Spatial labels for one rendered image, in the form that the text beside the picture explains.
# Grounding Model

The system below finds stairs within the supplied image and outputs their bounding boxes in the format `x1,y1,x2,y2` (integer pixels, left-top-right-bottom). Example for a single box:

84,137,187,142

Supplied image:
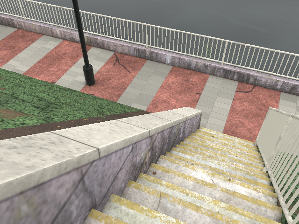
83,127,282,224

